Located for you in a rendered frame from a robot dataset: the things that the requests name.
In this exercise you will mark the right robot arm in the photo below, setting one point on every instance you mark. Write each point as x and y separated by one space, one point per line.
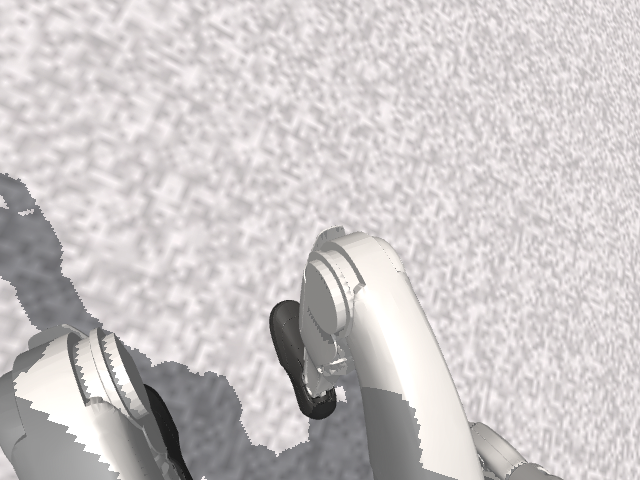
532 471

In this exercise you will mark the right robot foot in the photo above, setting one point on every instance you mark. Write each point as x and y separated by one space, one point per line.
284 329

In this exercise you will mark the left robot foot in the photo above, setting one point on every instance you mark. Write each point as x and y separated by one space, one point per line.
169 432

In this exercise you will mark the right robot hand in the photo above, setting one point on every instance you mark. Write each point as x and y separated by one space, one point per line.
498 458

